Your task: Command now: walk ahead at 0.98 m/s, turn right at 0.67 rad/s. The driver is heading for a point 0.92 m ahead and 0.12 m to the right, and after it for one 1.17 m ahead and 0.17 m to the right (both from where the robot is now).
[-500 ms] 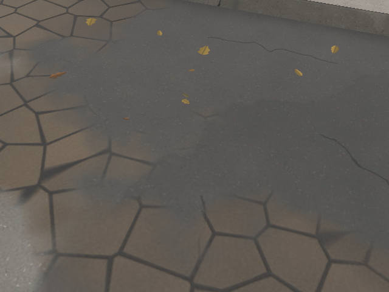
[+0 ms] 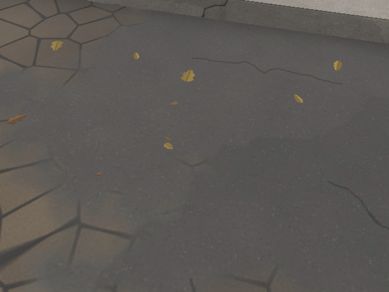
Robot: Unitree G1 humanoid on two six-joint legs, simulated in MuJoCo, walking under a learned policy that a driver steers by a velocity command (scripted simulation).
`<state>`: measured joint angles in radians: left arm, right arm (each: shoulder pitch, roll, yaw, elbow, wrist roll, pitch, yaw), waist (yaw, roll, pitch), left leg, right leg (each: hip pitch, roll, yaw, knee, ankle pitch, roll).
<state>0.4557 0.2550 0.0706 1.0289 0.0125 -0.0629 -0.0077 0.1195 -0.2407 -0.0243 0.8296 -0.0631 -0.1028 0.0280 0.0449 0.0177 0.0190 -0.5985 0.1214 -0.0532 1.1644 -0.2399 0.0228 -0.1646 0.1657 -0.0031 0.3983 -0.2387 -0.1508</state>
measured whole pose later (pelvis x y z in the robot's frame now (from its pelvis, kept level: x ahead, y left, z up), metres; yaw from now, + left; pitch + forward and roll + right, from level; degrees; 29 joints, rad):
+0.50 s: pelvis +0.45 +0.00 +0.00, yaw -26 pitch +1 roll +3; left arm 0.09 0.36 0.08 0.70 0.03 0.00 -0.07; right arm 0.43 -0.32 -0.07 0.91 -0.03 -0.11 0.00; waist -0.05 -0.05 0.02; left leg -0.03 0.01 0.22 0.33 -0.32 -0.02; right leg -0.75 -0.08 -0.03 1.19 -0.13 -0.11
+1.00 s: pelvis +0.85 -0.24 -0.01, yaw -21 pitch +0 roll -1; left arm 0.46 0.27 0.05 0.94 0.02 -0.12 -0.01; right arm 0.17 -0.29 -0.04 0.80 0.00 -0.01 0.06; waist 0.04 0.03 0.04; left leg -0.79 0.11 0.06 0.99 0.02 0.09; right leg 0.15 0.09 -0.23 0.20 -0.36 -0.07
